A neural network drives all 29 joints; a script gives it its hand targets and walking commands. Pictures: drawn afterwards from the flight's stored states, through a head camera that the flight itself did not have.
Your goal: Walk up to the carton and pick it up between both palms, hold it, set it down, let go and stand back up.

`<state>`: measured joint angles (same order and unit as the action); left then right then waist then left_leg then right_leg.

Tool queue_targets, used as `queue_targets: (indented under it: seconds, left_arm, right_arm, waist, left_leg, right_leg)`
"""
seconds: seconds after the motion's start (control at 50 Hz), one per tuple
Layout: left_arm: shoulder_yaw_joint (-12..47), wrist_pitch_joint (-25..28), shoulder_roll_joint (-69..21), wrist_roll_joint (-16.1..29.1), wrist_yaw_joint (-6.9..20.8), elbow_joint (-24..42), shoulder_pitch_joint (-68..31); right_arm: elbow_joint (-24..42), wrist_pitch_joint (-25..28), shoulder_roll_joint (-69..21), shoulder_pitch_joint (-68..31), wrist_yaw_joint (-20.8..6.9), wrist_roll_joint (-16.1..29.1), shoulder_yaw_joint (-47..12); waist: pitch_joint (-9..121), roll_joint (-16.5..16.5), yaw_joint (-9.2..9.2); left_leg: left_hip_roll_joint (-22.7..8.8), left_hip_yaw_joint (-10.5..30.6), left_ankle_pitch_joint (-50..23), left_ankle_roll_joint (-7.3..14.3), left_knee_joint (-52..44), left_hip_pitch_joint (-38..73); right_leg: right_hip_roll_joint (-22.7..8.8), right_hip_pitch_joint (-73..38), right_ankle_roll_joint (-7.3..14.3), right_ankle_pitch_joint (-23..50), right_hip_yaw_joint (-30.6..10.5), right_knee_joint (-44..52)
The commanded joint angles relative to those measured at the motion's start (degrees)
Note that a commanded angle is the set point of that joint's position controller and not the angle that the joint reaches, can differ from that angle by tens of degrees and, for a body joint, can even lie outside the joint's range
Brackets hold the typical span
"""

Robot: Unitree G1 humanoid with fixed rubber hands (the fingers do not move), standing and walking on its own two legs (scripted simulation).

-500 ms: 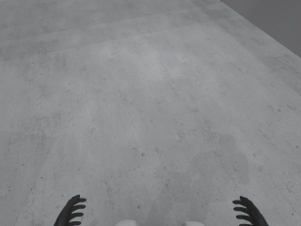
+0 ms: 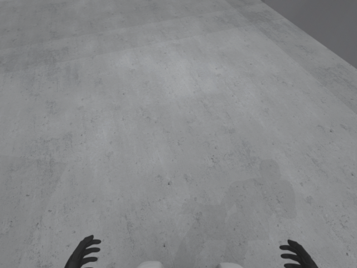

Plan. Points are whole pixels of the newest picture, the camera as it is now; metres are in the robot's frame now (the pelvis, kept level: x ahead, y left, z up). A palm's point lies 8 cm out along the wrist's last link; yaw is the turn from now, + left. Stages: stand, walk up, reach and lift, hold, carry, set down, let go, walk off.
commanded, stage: stand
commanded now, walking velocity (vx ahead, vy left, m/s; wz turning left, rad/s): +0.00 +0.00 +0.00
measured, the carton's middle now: out of the picture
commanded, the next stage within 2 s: walk up in 1.56 s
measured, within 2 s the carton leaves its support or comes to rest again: neither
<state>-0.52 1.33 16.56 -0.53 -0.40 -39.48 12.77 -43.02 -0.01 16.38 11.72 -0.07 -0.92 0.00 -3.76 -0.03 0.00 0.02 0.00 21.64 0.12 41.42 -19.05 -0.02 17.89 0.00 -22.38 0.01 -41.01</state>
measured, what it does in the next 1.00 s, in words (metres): stands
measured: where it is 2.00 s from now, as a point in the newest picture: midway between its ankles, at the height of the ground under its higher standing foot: outside the picture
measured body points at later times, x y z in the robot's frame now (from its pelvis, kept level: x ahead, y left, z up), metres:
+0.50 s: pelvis +0.00 +0.00 +0.00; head +0.02 +0.00 +0.45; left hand +0.12 +0.27 -0.11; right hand +0.11 -0.27 -0.12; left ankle +0.00 +0.12 -0.72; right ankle -0.01 -0.12 -0.72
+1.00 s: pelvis -0.02 +0.00 +0.00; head -0.01 +0.00 +0.45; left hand +0.09 +0.27 -0.12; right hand +0.08 -0.27 -0.12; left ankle +0.00 +0.12 -0.72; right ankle -0.01 -0.12 -0.72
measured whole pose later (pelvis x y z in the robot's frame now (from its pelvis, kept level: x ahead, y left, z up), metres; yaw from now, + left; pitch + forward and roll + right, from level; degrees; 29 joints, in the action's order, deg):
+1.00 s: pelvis -0.02 +0.00 +0.00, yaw +0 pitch -2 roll +0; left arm -0.5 1.6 16.8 -0.5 -0.5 -46.6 12.6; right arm -51.0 0.0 16.7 10.3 -0.1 -0.9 0.0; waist -3.8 0.0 0.0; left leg 0.0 0.0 20.0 0.2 41.2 -18.9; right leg 0.0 17.9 0.0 -20.9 0.0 -41.0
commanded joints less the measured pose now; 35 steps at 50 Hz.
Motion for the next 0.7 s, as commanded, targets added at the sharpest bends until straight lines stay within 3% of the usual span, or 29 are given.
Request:
queue_targets:
  seconds: [0.0,0.02,0.04,0.08,0.14,0.18,0.22,0.28,0.32,0.36,0.38,0.46,0.48,0.52,0.56,0.6,0.62,0.68]
  left_arm:
    - [-3.8,2.4,14.0,-0.5,-0.7,1.7,-3.6]
    - [-3.9,2.3,13.8,-0.6,-0.7,1.3,-3.9]
    - [-4.3,2.3,14.3,-0.5,-0.8,1.5,-3.5]
    - [-4.3,2.2,14.4,-0.5,-0.7,1.3,-3.5]
    - [-4.2,2.3,13.8,-0.6,-0.8,0.8,-3.7]
    - [-4.0,2.3,14.5,-0.4,-0.7,0.1,-2.5]
    - [-4.1,2.2,14.2,-0.6,-0.7,-0.3,-3.5]
    - [-3.8,2.5,13.6,-0.2,-0.7,-0.5,-2.8]
    - [-3.7,2.4,13.7,-0.4,-0.7,-1.1,-2.8]
    - [-3.7,2.4,14.1,-0.2,-0.8,-1.4,-2.7]
    - [-3.8,2.4,14.2,-0.4,-0.8,-1.7,-3.2]
    - [-3.8,2.2,14.1,-0.2,-0.9,-2.4,-3.4]
    - [-3.6,2.1,13.8,-0.3,-1.0,-2.6,-3.2]
    - [-3.9,2.3,14.6,-0.4,-0.7,-2.8,-3.4]
    - [-3.8,2.4,14.8,-0.3,-0.7,-3.2,-3.6]
    - [-3.6,2.4,14.3,-0.2,-0.9,-3.3,-3.8]
    - [-3.7,2.2,14.9,-0.2,-0.8,-3.4,-3.9]
    - [-3.8,2.1,14.2,-0.3,-0.8,-3.9,-3.2]
  right_arm:
    - [3.4,2.9,13.6,-4.0,0.5,-0.2,4.6]
    - [3.4,3.0,13.5,-3.6,0.5,-0.4,4.5]
    - [2.9,2.9,14.3,-3.3,0.4,-0.3,4.8]
    - [2.6,3.0,14.4,-3.5,0.5,-0.3,4.5]
    - [2.5,2.8,13.8,-4.1,0.7,-0.1,4.2]
    - [2.3,3.0,14.8,-3.5,0.5,0.1,4.7]
    - [1.5,3.1,14.5,-2.9,0.5,0.0,4.3]
    - [1.0,3.0,14.4,-3.7,0.7,-0.2,4.2]
    - [0.9,3.2,14.1,-3.8,0.7,-0.2,4.3]
    - [0.6,3.0,14.5,-3.8,0.6,-0.1,4.2]
    - [0.2,2.9,14.9,-4.1,0.7,0.1,4.2]
    - [-0.9,3.0,14.7,-3.5,0.6,0.2,4.2]
    - [-0.5,3.0,15.4,-4.7,0.6,0.1,4.3]
    - [-1.2,3.0,14.4,-4.6,0.8,0.3,4.0]
    - [-1.5,2.9,14.1,-3.7,0.7,0.2,3.8]
    - [-1.9,2.7,14.8,-4.2,0.6,0.2,4.0]
    - [-1.9,2.9,14.5,-3.8,0.6,0.1,3.9]
    - [-3.1,3.0,14.7,-4.3,0.7,0.1,3.9]
  waist:
    - [7.4,0.0,-0.31]
    - [7.2,1.3,-0.27]
    - [7.9,-0.1,0.19]
    - [7.3,1.6,0.11]
    - [6.5,0.6,0.26]
    - [6.5,2.1,0.13]
    - [7.1,-0.7,0.09]
    - [8.0,2.0,0.54]
    - [7.7,-0.3,0.22]
    - [7.0,1.9,0.27]
    - [7.8,0.2,0.46]
    - [7.0,0.7,0.13]
    - [6.5,2.3,-0.05]
    - [7.6,0.9,0.63]
    - [6.9,-1.0,-0.70]
    - [6.9,1.1,-0.76]
    - [6.6,2.6,-0.39]
    - [6.7,1.2,0.45]
  left_leg:
    - [-4.8,5.5,-16.4,4.4,-5.8,3.0]
    - [-4.9,5.4,-16.5,4.5,-6.1,3.0]
    - [-5.0,5.4,-16.0,4.7,-6.3,2.8]
    - [-5.0,5.4,-17.0,4.6,-6.4,3.5]
    - [-5.4,6.4,-16.7,4.7,-7.7,2.4]
    - [-5.2,5.9,-16.0,4.6,-7.3,2.3]
    - [-5.3,5.8,-16.8,4.5,-6.7,3.1]
    - [-5.4,6.0,-18.7,4.6,-7.0,3.9]
    - [-6.0,6.7,-18.4,4.9,-7.1,2.9]
    - [-5.6,6.3,-17.9,4.6,-7.4,3.7]
    - [-5.4,6.1,-18.1,4.9,-7.6,3.3]
    - [-5.6,6.3,-17.9,4.7,-7.9,4.0]
    - [-5.7,6.4,-17.7,4.6,-8.4,3.7]
    - [-5.8,6.7,-17.0,4.7,-7.8,3.2]
    - [-5.2,6.1,-17.0,4.6,-7.4,4.1]
    - [-5.7,6.5,-16.2,4.7,-8.3,4.8]
    - [-5.8,6.7,-16.8,4.8,-9.0,3.8]
    - [-6.2,7.4,-16.0,4.7,-10.0,3.3]
  right_leg:
    - [-5.3,-1.6,4.4,16.4,-6.1,7.3]
    - [-5.5,-2.2,4.4,16.5,-5.9,7.9]
    - [-5.4,-2.5,4.4,16.3,-6.0,7.2]
    - [-5.2,-2.0,4.3,16.0,-5.9,7.7]
    - [-5.0,-2.7,4.2,15.2,-5.5,7.5]
    - [-5.0,-1.7,4.3,13.9,-5.9,7.6]
    - [-5.1,-2.3,4.3,15.1,-5.5,7.4]
    - [-5.0,-3.0,4.2,17.0,-5.5,7.6]
    - [-4.9,-3.4,4.0,17.1,-5.3,7.2]
    - [-5.4,-2.9,4.1,17.1,-6.4,8.1]
    - [-5.2,-3.3,4.3,17.2,-6.3,7.8]
    - [-5.3,-2.4,4.1,16.0,-6.0,8.1]
    - [-4.6,-2.1,3.9,15.8,-6.0,8.0]
    - [-5.1,-3.5,4.1,16.2,-6.4,8.7]
    - [-5.9,-2.1,4.3,15.4,-7.5,9.4]
    - [-5.8,-1.2,4.3,15.3,-7.6,9.4]
    - [-5.5,-2.3,3.9,15.1,-6.5,9.0]
    - [-5.2,-3.3,3.8,14.4,-6.2,9.0]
